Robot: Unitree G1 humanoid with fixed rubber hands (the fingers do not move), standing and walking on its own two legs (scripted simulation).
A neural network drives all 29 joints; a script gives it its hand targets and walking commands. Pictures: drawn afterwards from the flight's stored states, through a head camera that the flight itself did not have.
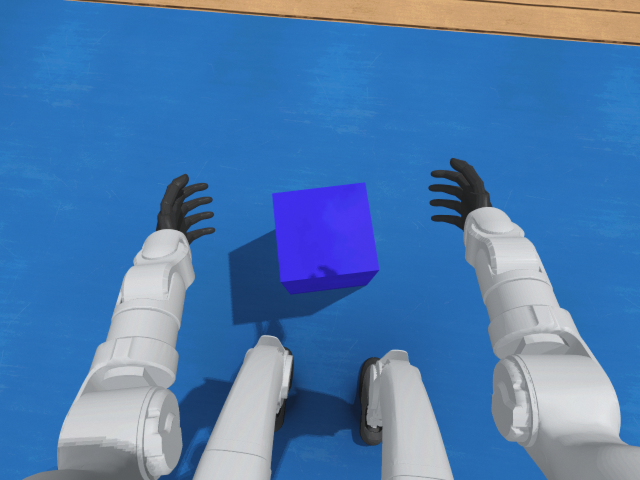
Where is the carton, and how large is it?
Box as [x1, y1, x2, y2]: [272, 182, 378, 293]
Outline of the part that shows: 364,182 272,193 280,280 290,293 364,285 378,270 378,264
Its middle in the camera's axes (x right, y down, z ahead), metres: +0.02 +0.01 +0.96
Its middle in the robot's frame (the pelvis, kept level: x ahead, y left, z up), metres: +0.49 +0.05 -0.53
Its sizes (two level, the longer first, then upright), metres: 0.210 0.200 0.250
